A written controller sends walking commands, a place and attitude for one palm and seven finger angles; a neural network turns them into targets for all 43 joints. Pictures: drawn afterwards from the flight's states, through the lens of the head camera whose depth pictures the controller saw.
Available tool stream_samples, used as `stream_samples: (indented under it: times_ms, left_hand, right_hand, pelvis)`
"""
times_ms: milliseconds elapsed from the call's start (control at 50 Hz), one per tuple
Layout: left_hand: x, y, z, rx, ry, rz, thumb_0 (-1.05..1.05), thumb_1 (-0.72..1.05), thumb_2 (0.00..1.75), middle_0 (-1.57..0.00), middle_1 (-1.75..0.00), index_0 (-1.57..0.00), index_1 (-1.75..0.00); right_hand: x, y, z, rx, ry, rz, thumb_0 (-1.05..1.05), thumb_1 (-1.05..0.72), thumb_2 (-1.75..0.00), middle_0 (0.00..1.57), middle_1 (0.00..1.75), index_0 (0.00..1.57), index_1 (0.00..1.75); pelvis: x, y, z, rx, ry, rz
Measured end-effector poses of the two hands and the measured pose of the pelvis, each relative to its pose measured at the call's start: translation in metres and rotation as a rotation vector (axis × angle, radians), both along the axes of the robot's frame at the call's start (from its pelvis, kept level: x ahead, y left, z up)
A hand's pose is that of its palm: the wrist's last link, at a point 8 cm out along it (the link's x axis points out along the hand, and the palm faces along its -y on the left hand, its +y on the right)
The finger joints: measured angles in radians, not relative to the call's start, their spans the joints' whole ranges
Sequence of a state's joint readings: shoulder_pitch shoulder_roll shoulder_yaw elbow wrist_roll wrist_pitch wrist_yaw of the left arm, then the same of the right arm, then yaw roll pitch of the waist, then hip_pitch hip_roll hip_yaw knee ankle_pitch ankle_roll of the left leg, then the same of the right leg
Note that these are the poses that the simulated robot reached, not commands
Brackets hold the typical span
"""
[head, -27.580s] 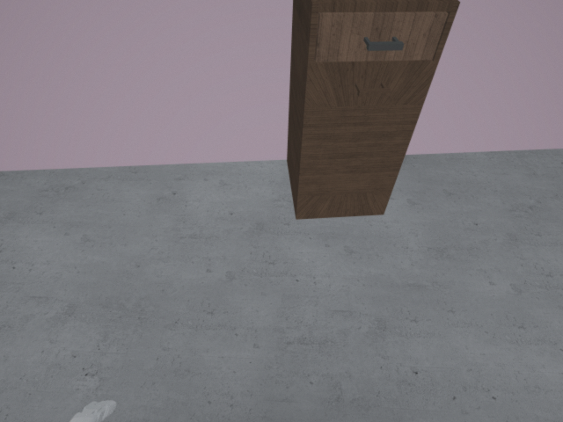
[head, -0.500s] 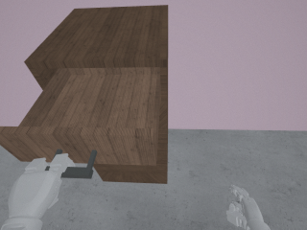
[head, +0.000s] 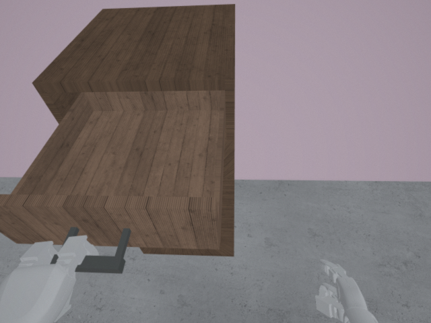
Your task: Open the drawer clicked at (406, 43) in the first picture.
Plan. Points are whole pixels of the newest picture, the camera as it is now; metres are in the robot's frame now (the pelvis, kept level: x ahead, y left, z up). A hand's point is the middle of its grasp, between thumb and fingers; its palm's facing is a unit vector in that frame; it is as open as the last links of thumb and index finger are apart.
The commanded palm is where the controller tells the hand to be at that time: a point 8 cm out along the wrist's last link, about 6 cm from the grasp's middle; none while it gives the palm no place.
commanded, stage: pull the drawer open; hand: left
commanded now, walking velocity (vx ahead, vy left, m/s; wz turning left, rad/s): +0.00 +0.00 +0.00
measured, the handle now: (93, 249) +0.20 +0.22 +0.09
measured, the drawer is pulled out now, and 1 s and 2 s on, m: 0.29 0.30 0.30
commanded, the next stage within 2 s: open the thumb to release the handle in 0.36 s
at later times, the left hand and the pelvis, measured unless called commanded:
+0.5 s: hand (58, 305) +0.13 +0.25 +0.06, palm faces +0.01 -0.05 -1.00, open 5.9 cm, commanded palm +0.10 +0.26 +0.12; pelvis -0.01 +0.00 +0.00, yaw +1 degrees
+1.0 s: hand (47, 303) +0.13 +0.27 +0.07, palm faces +0.01 -0.07 -1.00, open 12.6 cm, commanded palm +0.09 +0.27 +0.12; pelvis -0.01 +0.00 +0.00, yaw +2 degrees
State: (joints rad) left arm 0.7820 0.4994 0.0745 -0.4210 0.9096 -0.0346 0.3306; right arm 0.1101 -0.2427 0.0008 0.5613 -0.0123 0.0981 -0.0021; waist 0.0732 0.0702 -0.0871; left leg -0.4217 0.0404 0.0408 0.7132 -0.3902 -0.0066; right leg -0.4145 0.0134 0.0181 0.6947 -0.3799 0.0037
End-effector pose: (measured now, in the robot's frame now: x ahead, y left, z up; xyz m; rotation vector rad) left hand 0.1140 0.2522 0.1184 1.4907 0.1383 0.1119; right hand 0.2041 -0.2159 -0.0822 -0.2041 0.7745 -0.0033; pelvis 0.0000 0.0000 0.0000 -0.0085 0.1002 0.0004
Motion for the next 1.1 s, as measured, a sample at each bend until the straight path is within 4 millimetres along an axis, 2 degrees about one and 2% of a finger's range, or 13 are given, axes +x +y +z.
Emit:
stream_samples:
  times_ms: [200,460,600,740,960,1100]
  left_hand:
    - [-0.009,-0.002,0.0,0.005,-0.008,0.014,0.02,0.76,0.83,-0.42,-1.35,-0.33,-1.26]
    - [-0.01,-0.003,-0.001,0.012,-0.02,0.034,0.02,0.75,0.84,-0.42,-1.35,-0.33,-1.27]
    - [-0.005,0.012,0.002,0.051,-0.042,0.061,-0.01,0.68,0.81,-0.41,-1.34,-0.37,-1.3]
    - [-0.005,0.01,0.005,0.02,-0.044,0.078,-0.01,0.41,0.69,-0.39,-1.3,-0.39,-1.29]
    - [-0.009,0.013,0.006,0.012,-0.019,0.04,0.0,-0.23,0.41,-0.34,-1.23,-0.35,-1.23]
    - [-0.009,0.013,0.003,-0.01,-0.037,0.04,0.0,-0.42,0.33,-0.32,-1.2,-0.35,-1.22]
  right_hand:
    - [-0.007,-0.002,-0.001,0.004,-0.008,-0.001,0.01,-0.91,-0.9,0.2,0.3,0.2,0.3]
    - [-0.012,-0.004,-0.003,-0.001,-0.011,0.008,0.01,-0.91,-0.9,0.2,0.3,0.2,0.3]
    - [-0.01,-0.002,-0.007,-0.017,0.0,0.022,0.01,-0.91,-0.9,0.2,0.3,0.2,0.3]
    - [-0.007,0.002,-0.003,-0.017,-0.011,0.035,0.01,-0.91,-0.9,0.2,0.3,0.2,0.3]
    - [-0.001,0.008,0.007,-0.029,-0.029,0.048,0.01,-0.91,-0.9,0.2,0.3,0.2,0.3]
    - [-0.004,0.012,0.005,-0.026,-0.023,0.052,0.01,-0.91,-0.9,0.2,0.3,0.2,0.3]
  pelvis:
    - [-0.004,0.0,-0.002,0.0,-0.004,-0.002]
    - [-0.007,-0.004,-0.003,0.003,-0.018,0.006]
    - [-0.01,-0.007,-0.002,0.002,-0.033,0.03]
    - [-0.009,-0.006,0.001,0.003,-0.038,0.035]
    - [-0.013,-0.002,0.004,-0.002,-0.045,0.032]
    - [-0.015,0.003,0.003,-0.005,-0.037,0.038]
